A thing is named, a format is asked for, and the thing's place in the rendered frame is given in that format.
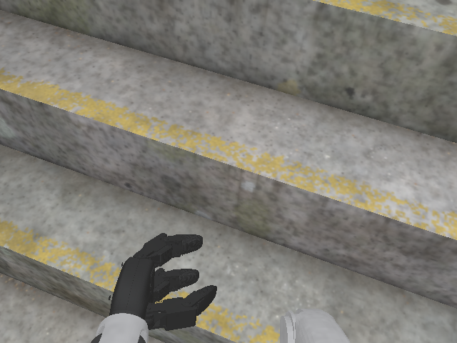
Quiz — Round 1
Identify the left robot forearm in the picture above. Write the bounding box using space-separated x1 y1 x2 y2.
91 313 149 343

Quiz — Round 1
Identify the robot left hand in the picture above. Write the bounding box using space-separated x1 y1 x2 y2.
109 233 217 331

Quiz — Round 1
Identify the robot right thigh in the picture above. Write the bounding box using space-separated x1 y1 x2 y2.
280 309 350 343

